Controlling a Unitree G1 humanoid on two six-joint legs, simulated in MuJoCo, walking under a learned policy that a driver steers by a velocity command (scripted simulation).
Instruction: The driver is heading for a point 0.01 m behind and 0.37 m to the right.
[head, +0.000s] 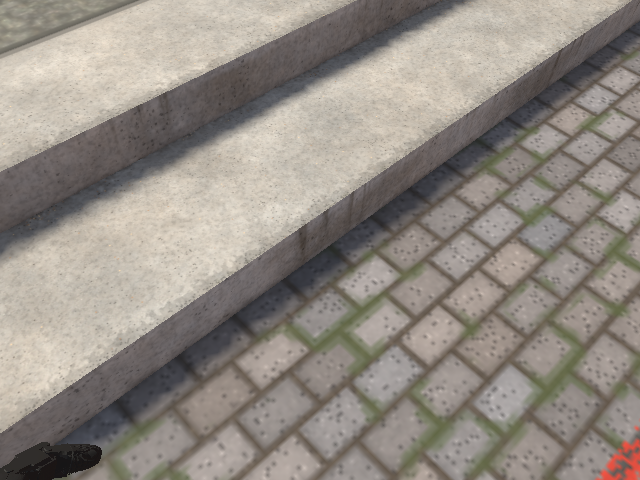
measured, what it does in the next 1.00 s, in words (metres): walks ahead, turning right: right foot, then left foot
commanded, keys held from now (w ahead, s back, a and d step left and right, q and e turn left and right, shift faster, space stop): shift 0.32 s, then e+shift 0.42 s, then w+e+shift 0.26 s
